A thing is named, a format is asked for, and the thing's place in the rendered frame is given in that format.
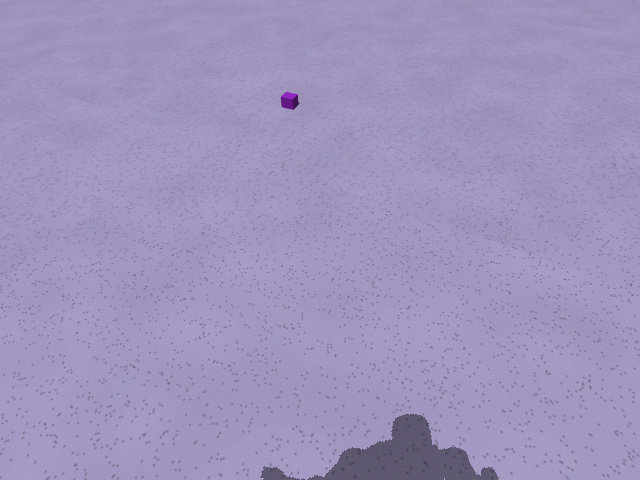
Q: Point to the small box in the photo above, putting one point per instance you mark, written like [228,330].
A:
[289,100]

